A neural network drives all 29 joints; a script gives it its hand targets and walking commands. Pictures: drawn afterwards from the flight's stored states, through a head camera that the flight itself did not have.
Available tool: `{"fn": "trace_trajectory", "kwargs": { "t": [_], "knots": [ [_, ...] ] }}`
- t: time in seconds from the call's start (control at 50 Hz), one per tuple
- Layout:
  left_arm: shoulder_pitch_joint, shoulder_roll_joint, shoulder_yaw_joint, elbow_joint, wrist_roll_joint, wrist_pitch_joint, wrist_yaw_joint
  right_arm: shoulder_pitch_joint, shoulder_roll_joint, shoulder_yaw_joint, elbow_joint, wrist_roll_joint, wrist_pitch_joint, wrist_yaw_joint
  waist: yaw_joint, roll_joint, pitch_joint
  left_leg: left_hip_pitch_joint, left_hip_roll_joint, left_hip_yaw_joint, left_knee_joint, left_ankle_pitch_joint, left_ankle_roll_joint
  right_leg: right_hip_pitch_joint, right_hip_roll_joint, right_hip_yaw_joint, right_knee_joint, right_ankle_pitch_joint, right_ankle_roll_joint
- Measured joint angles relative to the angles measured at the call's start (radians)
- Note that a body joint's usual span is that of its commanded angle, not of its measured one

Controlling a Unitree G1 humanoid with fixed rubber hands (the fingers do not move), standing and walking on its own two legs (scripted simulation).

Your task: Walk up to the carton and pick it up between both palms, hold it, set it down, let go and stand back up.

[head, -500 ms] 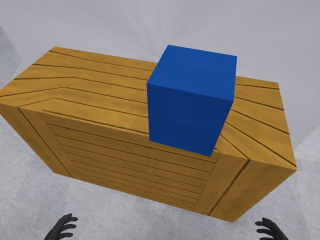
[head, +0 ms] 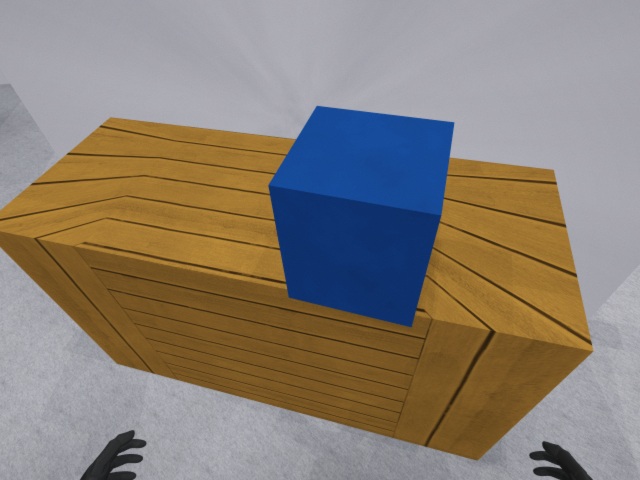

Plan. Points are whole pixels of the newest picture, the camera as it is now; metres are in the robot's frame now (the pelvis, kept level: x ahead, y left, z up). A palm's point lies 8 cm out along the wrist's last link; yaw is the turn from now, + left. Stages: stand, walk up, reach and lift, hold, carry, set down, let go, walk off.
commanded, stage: stand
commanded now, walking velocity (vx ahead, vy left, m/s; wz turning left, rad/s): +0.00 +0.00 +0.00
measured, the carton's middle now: (364, 217) +0.50 -0.05 +0.04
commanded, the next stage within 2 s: walk up in 0.34 s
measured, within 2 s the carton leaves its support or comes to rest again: neither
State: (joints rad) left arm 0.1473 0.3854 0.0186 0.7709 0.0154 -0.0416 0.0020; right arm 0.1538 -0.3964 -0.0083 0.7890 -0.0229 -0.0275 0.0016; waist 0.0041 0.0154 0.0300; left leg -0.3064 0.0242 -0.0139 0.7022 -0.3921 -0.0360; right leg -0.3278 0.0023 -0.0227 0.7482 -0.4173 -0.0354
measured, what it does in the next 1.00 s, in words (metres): lifts its left foot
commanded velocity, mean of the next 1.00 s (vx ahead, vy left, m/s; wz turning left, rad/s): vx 0.00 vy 0.00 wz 0.00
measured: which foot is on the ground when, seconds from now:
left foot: down 0.00-0.86, up 0.88-1.00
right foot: down 0.00-1.00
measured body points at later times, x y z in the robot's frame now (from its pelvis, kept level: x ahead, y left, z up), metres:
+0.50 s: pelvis -0.01 +0.00 +0.02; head +0.00 -0.01 +0.47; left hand +0.13 +0.30 -0.08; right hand +0.10 -0.31 -0.09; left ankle -0.01 +0.15 -0.71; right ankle -0.01 -0.10 -0.71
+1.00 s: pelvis +0.05 -0.06 +0.01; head +0.05 -0.09 +0.46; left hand +0.15 +0.28 -0.05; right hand +0.08 -0.40 -0.11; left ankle +0.04 +0.10 -0.65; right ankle +0.04 -0.13 -0.72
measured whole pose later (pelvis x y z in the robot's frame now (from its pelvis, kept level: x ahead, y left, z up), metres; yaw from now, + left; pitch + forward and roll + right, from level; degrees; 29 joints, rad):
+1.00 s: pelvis +0.05 -0.06 +0.01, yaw -8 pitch -3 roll +2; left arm 0.38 0.45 0.06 0.83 0.01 -0.09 0.01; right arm 0.28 -0.46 -0.06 0.83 -0.04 0.03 0.07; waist 0.01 0.04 0.03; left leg -0.38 0.05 0.01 1.04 -0.49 0.03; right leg -0.22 0.03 -0.03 0.61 -0.35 -0.08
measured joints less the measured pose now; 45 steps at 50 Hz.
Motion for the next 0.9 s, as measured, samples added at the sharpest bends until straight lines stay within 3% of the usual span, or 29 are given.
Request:
{"fn": "trace_trajectory", "kwargs": {
  "t": [0.3, 0.58, 0.68, 0.76, 0.84, 0.86, 0.9],
  "knots": [
    [-0.028, -0.002, -0.012, 0.091, 0.007, 0.004, 0.004, 0.002, -0.007, 0.002, 0.099, 0.01, 0.014, -0.001, -0.022, -0.016, 0.011, 0.064, 0.018, -0.016, -0.116, 0.066, -0.003, 0.074, 0.019, -0.018, -0.129, 0.069, -0.013],
    [-0.063, -0.005, -0.011, 0.183, -0.003, 0.019, -0.011, -0.014, -0.006, 0.026, 0.173, 0.012, 0.002, -0.001, -0.01, -0.003, 0.023, 0.136, 0.017, -0.001, -0.235, 0.138, -0.004, 0.15, 0.018, -0.005, -0.268, 0.156, 0.005],
    [0.046, 0.03, 0.02, 0.142, 0.005, 0.018, -0.041, 0.027, -0.022, -0.018, 0.117, -0.019, -0.005, 0.033, -0.005, -0.014, -0.028, 0.127, 0.007, 0.056, -0.201, -0.053, 0.064, 0.078, 0.011, 0.044, -0.136, -0.023, 0.008],
    [0.103, 0.05, 0.031, 0.125, 0.0, 0.005, -0.047, 0.078, -0.08, -0.056, 0.087, -0.019, -0.012, 0.043, -0.021, 0.041, -0.019, 0.14, 0.047, 0.057, -0.24, 0.111, 0.091, 0.009, 0.007, -0.009, 0.016, -0.027, 0.009],
    [0.139, 0.084, 0.045, 0.093, -0.005, -0.02, -0.053, 0.113, -0.097, -0.068, 0.059, -0.019, -0.004, 0.053, -0.025, 0.023, 0.02, 0.165, 0.069, 0.101, -0.183, 0.042, 0.058, 0.018, -0.024, -0.004, -0.127, 0.053, 0.006],
    [0.144, 0.085, 0.051, 0.089, -0.006, -0.026, -0.05, 0.117, -0.101, -0.069, 0.057, -0.021, 0.006, 0.057, -0.032, 0.032, 0.03, 0.157, 0.087, 0.096, -0.127, -0.001, 0.066, 0.026, -0.01, -0.014, -0.133, 0.127, 0.002],
    [0.156, 0.072, 0.057, 0.074, -0.004, -0.039, -0.034, 0.126, -0.102, -0.071, 0.058, -0.021, 0.032, 0.061, -0.042, 0.066, 0.046, 0.105, 0.107, 0.037, 0.039, -0.082, 0.083, 0.041, 0.03, -0.047, -0.092, 0.114, -0.018]
  ]
}}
